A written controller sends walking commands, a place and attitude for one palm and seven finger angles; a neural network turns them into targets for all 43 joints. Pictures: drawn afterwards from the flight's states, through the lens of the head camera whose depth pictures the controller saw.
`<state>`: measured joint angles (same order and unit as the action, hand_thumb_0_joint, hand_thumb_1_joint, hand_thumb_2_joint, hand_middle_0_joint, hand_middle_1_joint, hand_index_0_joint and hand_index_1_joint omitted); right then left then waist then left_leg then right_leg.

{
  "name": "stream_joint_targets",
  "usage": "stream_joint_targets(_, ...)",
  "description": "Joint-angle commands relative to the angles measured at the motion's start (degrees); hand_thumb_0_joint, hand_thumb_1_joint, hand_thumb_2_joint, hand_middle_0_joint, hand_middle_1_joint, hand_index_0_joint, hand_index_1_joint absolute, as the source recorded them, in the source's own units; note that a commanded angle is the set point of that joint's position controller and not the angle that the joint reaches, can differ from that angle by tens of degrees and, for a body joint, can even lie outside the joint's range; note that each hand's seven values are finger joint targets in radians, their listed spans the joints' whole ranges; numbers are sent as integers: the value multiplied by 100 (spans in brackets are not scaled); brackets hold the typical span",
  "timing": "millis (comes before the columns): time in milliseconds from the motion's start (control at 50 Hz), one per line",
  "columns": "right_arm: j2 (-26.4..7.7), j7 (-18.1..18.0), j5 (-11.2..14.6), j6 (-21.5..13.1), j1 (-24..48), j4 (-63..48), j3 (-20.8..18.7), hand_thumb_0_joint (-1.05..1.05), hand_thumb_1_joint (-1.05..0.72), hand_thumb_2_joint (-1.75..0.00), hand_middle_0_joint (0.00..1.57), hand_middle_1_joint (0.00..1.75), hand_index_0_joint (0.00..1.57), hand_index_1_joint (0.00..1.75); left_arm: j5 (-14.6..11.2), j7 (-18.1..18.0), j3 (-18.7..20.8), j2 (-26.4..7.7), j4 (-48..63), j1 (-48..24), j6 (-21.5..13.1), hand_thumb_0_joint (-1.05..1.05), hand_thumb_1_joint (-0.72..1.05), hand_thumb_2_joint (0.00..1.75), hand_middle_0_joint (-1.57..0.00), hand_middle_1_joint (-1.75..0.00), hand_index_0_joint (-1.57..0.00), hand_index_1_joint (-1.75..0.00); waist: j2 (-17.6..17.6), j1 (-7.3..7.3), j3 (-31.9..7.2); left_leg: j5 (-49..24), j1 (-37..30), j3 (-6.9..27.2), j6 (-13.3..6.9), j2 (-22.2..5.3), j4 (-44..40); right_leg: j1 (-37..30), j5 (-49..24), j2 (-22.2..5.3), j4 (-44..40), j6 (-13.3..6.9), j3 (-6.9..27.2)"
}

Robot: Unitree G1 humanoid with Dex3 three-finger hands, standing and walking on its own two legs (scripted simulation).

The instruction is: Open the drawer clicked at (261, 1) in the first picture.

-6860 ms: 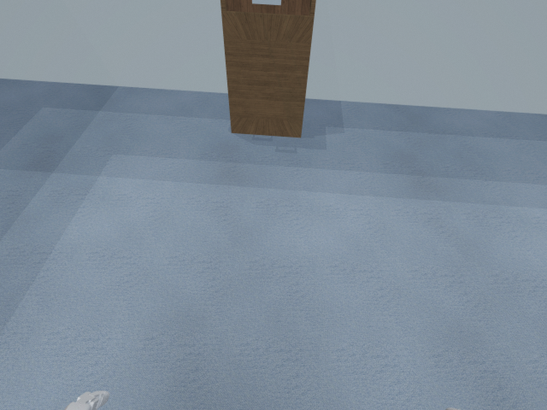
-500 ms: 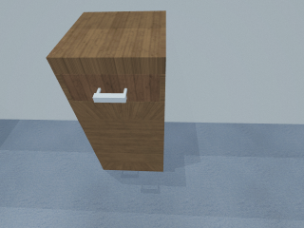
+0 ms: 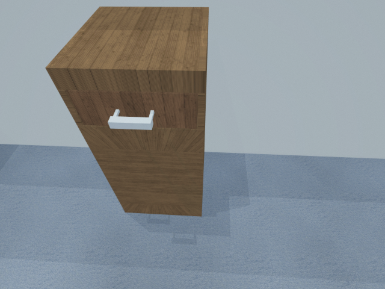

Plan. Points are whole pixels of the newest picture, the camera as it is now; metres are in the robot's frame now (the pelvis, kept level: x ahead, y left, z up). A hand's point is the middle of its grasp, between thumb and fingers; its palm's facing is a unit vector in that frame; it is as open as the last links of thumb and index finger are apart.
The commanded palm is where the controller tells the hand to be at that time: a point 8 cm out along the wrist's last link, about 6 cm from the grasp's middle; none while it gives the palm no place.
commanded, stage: come to a stop and stand still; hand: left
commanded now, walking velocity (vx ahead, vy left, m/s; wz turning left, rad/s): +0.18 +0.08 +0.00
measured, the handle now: (132, 117) +0.57 +0.23 +0.00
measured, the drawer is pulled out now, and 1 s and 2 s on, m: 0.00 0.00 0.00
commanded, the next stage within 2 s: look again from close up in 1.18 s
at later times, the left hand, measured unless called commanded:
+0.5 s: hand out of the picture +0.06 +0.18 -0.17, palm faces +0.05 -0.97 -0.25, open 7.3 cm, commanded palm none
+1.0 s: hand out of the picture -0.01 +0.20 -0.17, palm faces +0.02 -0.98 -0.19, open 7.3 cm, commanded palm none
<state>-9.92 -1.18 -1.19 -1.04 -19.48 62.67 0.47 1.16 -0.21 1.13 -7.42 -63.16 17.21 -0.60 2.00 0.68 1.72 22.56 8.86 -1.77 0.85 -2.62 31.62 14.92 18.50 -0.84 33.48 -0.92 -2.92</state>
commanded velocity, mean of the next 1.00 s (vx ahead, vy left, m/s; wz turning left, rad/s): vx -0.04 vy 0.00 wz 0.00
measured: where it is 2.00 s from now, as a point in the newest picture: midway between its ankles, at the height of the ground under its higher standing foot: outside the picture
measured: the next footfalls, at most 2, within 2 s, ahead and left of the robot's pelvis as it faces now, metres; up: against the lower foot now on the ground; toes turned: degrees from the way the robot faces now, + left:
left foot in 0.68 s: +0.07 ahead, +0.11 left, +0.00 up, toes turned +3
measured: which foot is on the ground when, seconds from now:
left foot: down 0.00-0.54, up 0.56-0.66, down 0.68-1.00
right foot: down 0.00-1.00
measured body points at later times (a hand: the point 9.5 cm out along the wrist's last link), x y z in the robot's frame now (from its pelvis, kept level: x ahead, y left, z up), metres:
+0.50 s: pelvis +0.04 +0.00 +0.00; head +0.07 -0.02 +0.45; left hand +0.06 +0.23 -0.15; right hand +0.05 -0.23 -0.17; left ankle -0.03 +0.13 -0.73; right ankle +0.01 -0.11 -0.73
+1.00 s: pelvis -0.02 +0.02 +0.00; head -0.04 +0.03 +0.45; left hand -0.01 +0.25 -0.15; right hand +0.01 -0.22 -0.14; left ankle +0.03 +0.11 -0.73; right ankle +0.00 -0.11 -0.73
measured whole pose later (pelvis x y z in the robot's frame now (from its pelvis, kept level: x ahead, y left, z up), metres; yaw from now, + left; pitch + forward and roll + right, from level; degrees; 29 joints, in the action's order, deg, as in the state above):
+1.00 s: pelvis -0.02 +0.02 +0.00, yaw +0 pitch -2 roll -1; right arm -10.4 -0.6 -1.3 0.5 -17.2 56.3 -0.1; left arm 1.3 -1.4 -0.1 -9.9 -56.8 19.7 0.9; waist 0.0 0.1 -0.9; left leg 11.6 17.1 -3.2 -2.5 0.1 29.9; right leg 14.6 14.0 -1.3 29.1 -0.2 -4.0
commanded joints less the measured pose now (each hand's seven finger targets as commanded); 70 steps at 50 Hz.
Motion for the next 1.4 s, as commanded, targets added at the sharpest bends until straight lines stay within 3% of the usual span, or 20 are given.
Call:
stream_joint_targets(0, -246, -2, -20, -154, -613, -139, -57, 0, -90, -90, 20, 30, 20, 30, -6, -21, 233, -803, 239, 309, -104, 0, 90, 90, -20, -30, -20, -30, -275, -80, 462, -568, 444, -33, -339, -37, -410, 135, 438, -608, -819, -503, 801)
stream_joint_targets(80, -630, -91, -21, -226, -892, -27, -159, 0, -90, -90, 20, 30, 20, 30, 35, -2, 171, -379, 362, 105, -171, 0, 90, 90, -20, -30, -20, -30, 897, -136, 345, -2710, -217, 733, -818, -933, -802, 608, -115, 53, 804, -269, -340)
stream_joint_targets(140, -475, -159, 20, -188, -517, -156, -130, 0, -90, -90, 20, 30, 20, 30, -3, -64, 187, -384, 206, 481, -199, 0, 90, 90, -20, -30, -20, -30, 102, 108, 321, -4162, 232, 122, -545, -562, 17, -301, -1793, -254, 310, -313, 62)
stream_joint_targets(180, -299, -173, 88, -185, -328, -289, -126, 0, -90, -90, 20, 30, 20, 30, -33, -168, 273, -809, -65, 1127, -240, 0, 90, 90, -20, -30, -20, -30, -933, 241, -226, -2855, 929, -207, -197, -115, 800, -1478, -5181, -1008, 43, -500, 815)
stream_joint_targets(220, -87, -164, 160, -81, -20, -363, -144, 0, -90, -90, 20, 30, 20, 30, -18, -249, 234, -869, -120, 1074, -172, 0, 90, 90, -20, -30, -20, -30, -1312, 177, -214, 266, 1238, -213, -40, 73, 961, -1594, -6829, -1573, -200, -853, 1084)
stream_joint_targets(260, 9, -145, 170, -36, -136, -282, -164, 0, -90, -90, 20, 30, 20, 30, 19, -293, 192, -817, 88, 577, -71, 0, 90, 90, -20, -30, -20, -30, -1237, -37, -83, -30, 855, -179, -68, -1, -163, -1193, -6202, -1378, 56, -729, 796)
stream_joint_targets(300, -287, -178, 75, -60, -527, -78, -230, 0, -90, -90, 20, 30, 20, 30, -90, -288, 165, -629, 397, 203, 3, 0, 90, 90, -20, -30, -20, -30, 98, -148, -393, -4569, -535, 146, -280, -589, -529, -277, -3478, -591, 450, -111, 202)
stream_joint_targets(340, -475, -196, 64, -24, -482, -70, -271, 0, -90, -90, 20, 30, 20, 30, -68, -321, 161, -484, 555, -23, 54, 0, 90, 90, -20, -30, -20, -30, 1042, -119, 32, -6920, -785, 457, -640, -1162, -581, 339, -136, -203, 608, 59, -66)
stream_joint_targets(360, -506, -200, 47, -5, -342, -89, -276, 0, -90, -90, 20, 30, 20, 30, -72, -303, 160, -477, 569, -56, 84, 0, 90, 90, -20, -30, -20, -30, 969, -83, 123, -7191, -926, 491, -753, -1213, -569, 501, 528, -183, 531, 66, -85)
stream_joint_targets(400, -560, -200, 27, 21, -60, -238, -291, 0, -90, -90, 20, 30, 20, 30, -66, -250, 182, -469, 548, 35, 81, 0, 90, 90, -20, -30, -20, -30, 664, 29, 52, -6421, -915, 322, -706, -1024, -442, 260, 29, -229, -100, 34, -118)
stream_joint_targets(480, -282, -157, 75, 86, 96, -410, -286, 0, -90, -90, 20, 30, 20, 30, -13, -255, 191, -859, 393, 340, -44, 0, 90, 90, -20, -30, -20, -30, -1008, 10, -443, -2078, 130, -166, -127, -234, -32, -864, -4273, -1113, -477, -364, 766)
stream_joint_targets(500, -682, -57, 136, 21, 711, -812, -413, 0, -90, -90, 20, 30, 20, 30, 21, -449, 243, -1131, 300, 673, -159, 0, 90, 90, -20, -30, -20, -30, -1407, 150, -439, -1034, 852, -445, 50, -42, 1032, -1210, -7082, -1163, -495, -80, 1122)
stream_joint_targets(540, -206, 12, 101, -16, 714, -1264, -317, 0, -90, -90, 20, 30, 20, 30, 114, -453, 267, -1214, 681, 799, -194, 0, 90, 90, -20, -30, -20, -30, -1842, 212, -1254, 721, 2040, -137, -189, 205, 1125, -2787, -8573, -1722, 69, -643, 1323)
stream_joint_targets(600, -147, 12, 121, 58, 471, -1048, -256, 0, -90, -90, 20, 30, 20, 30, -7, -393, 144, -1121, 918, 236, -89, 0, 90, 90, -20, -30, -20, -30, -793, -129, -996, -634, 641, -245, -156, 370, 12, -1371, -5390, -1186, -75, -532, 683)
stream_joint_targets(640, -423, 26, 46, 57, 219, -923, -270, 0, -90, -90, 20, 30, 20, 30, -56, -348, 87, -941, 1011, -13, 18, 0, 90, 90, -20, -30, -20, -30, -138, -204, -528, -2192, -38, 173, -296, -200, -390, -253, -2294, -695, -181, -161, 381)
stream_joint_targets(660, -606, 20, 12, 62, 349, -1004, -255, 0, -90, -90, 20, 30, 20, 30, -53, -345, 58, -814, 1021, 50, 64, 0, 90, 90, -20, -30, -20, -30, 83, -109, -162, -2383, 326, 549, -507, -601, -476, -17, -1017, -470, -473, -55, 272)
stream_joint_targets(700, -623, 38, 12, 99, 553, -1069, -233, 0, -90, -90, 20, 30, 20, 30, 13, -307, 16, -777, 1048, -72, 86, 0, 90, 90, -20, -30, -20, -30, 11, -123, 511, -1222, 890, 561, -460, -436, -645, 238, -106, -384, -795, -111, 348)
stream_joint_targets(740, -618, 41, -1, 93, 547, -1058, -197, 0, -90, -90, 20, 30, 20, 30, 1, -255, 2, -836, 1022, -9, 82, 0, 90, 90, -20, -30, -20, -30, 364, -104, 706, -364, 1109, 642, -434, -379, -986, 281, 207, -342, -910, -125, 379)
stream_joint_targets(800, -674, 53, -23, 125, 491, -1083, -199, 0, -90, -90, 20, 30, 20, 30, 7, -190, -14, -894, 1007, 129, 67, 0, 90, 90, -20, -30, -20, -30, -71, -109, 606, 559, 1232, 653, -382, -245, -1141, 367, 854, -375, -1192, -133, 524)
stream_joint_targets(1380, -327, -12, 21, -4, -383, -176, -128, 0, -90, -90, 20, 30, 20, 30, -1, -201, -80, -367, 244, 947, -70, 0, 90, 90, -20, -30, -20, -30, -150, -61, 400, 460, 1354, 845, -408, -337, -1448, 152, 374, -424, -1151, -125, 536)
